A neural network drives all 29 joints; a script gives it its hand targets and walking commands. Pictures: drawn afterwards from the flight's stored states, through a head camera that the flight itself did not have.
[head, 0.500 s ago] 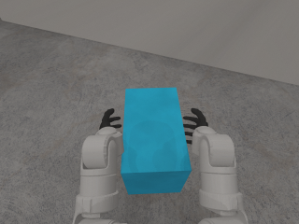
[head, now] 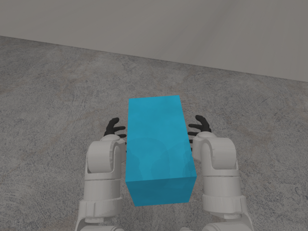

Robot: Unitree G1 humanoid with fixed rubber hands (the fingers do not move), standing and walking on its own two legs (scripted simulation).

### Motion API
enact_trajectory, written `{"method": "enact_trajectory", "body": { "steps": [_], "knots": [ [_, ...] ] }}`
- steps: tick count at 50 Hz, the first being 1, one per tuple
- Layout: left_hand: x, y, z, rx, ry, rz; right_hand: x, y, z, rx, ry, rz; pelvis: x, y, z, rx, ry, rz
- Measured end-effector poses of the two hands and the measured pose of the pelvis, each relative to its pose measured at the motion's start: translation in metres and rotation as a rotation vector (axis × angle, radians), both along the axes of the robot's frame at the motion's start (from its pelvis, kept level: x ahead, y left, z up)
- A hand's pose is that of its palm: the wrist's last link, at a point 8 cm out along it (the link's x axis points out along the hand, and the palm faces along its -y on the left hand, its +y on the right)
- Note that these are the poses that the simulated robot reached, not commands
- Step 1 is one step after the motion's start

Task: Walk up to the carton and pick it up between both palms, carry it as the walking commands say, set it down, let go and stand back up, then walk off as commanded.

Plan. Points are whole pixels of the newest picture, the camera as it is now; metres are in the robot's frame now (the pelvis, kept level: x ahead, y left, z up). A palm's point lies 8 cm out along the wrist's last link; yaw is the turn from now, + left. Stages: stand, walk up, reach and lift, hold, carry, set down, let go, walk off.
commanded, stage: carry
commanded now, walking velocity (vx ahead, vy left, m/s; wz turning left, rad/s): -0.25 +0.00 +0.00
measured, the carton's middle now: (157, 149) +0.35 -0.01 +0.00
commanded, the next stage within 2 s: none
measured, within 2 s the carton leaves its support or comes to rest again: neither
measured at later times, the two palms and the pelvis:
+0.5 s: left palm out of the picture +0.10 +0.07 +0.09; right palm out of the picture +0.08 -0.16 +0.09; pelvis -0.22 -0.02 +0.01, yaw -1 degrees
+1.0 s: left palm out of the picture -0.13 +0.12 +0.10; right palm out of the picture -0.11 -0.11 +0.09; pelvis -0.45 -0.02 +0.00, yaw +0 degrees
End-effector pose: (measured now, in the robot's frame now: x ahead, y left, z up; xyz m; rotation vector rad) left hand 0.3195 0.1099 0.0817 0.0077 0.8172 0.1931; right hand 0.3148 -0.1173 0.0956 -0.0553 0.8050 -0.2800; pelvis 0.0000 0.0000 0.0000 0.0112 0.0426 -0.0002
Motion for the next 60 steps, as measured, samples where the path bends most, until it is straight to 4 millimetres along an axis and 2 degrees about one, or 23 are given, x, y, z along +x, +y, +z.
{"method": "enact_trajectory", "body": {
  "steps": [5, 10, 15, 20, 23, 26, 29, 32, 37, 41, 44, 47, 50, 55, 60],
  "knots": [
    [-0.059, 0.027, 0.001, 0.002, 0.046, 0.100, -0.039, 0.027, -0.002, 0.003, 0.050, 0.110, -0.044, 0.000, 0.010, -0.047, -0.011, 0.011],
    [-0.100, 0.030, 0.016, 0.033, 0.004, 0.160, -0.072, 0.032, 0.002, 0.030, 0.008, 0.150, -0.087, -0.005, 0.009, -0.053, 0.004, 0.011],
    [-0.138, 0.006, 0.018, 0.065, -0.019, 0.135, -0.119, 0.008, -0.006, 0.067, -0.015, 0.121, -0.134, -0.016, 0.000, -0.037, 0.021, -0.005],
    [-0.182, -0.027, 0.010, 0.068, 0.030, -0.002, -0.185, -0.030, -0.019, 0.090, 0.033, 0.038, -0.178, -0.022, 0.007, -0.004, -0.002, -0.004],
    [-0.204, -0.038, 0.010, 0.064, 0.030, -0.068, -0.217, -0.042, -0.016, 0.090, 0.030, -0.022, -0.203, -0.021, 0.009, 0.012, -0.011, -0.013],
    [-0.224, -0.042, 0.014, 0.065, 0.000, -0.080, -0.241, -0.043, -0.007, 0.074, 0.001, -0.058, -0.229, -0.018, 0.008, 0.017, -0.009, -0.016],
    [-0.245, -0.036, 0.014, 0.059, -0.018, -0.057, -0.261, -0.034, 0.000, 0.050, -0.017, -0.068, -0.255, -0.014, 0.005, 0.012, 0.001, -0.010],
    [-0.273, -0.019, 0.008, 0.026, -0.021, -0.027, -0.283, -0.018, 0.001, 0.033, -0.022, -0.054, -0.283, -0.006, -0.001, -0.002, 0.010, 0.001],
    [-0.337, 0.017, -0.004, 0.001, 0.031, 0.058, -0.325, 0.017, -0.004, 0.005, 0.034, 0.061, -0.329, 0.001, 0.005, -0.021, -0.008, 0.010],
    [-0.379, 0.034, 0.003, 0.004, 0.041, 0.139, -0.353, 0.034, -0.001, 0.008, 0.047, 0.139, -0.363, -0.001, 0.011, -0.049, -0.008, 0.023],
    [-0.404, 0.035, 0.014, 0.025, 0.014, 0.175, -0.373, 0.037, 0.003, 0.021, 0.020, 0.157, -0.390, -0.004, 0.011, -0.054, 0.002, 0.022],
    [-0.426, 0.027, 0.021, 0.040, -0.010, 0.178, -0.398, 0.029, 0.003, 0.046, -0.004, 0.151, -0.417, -0.009, 0.009, -0.052, 0.016, 0.016],
    [-0.450, 0.008, 0.021, 0.060, -0.021, 0.152, -0.429, 0.010, -0.003, 0.066, -0.015, 0.127, -0.446, -0.018, 0.002, -0.036, 0.024, 0.006],
    [-0.496, -0.028, 0.012, 0.069, 0.027, 0.011, -0.498, -0.031, -0.018, 0.087, 0.031, 0.038, -0.494, -0.025, 0.007, -0.010, 0.002, 0.002],
    [-0.535, -0.045, 0.013, 0.071, 0.018, -0.070, -0.550, -0.046, -0.010, 0.083, 0.021, -0.048, -0.538, -0.024, 0.010, 0.013, -0.013, -0.011]
  ]
}}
